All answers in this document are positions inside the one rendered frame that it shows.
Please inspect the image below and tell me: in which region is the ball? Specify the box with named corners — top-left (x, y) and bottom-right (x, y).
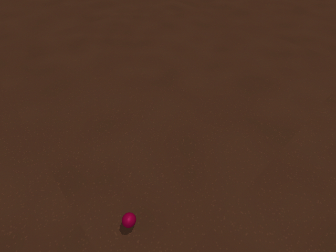
top-left (122, 212), bottom-right (136, 228)

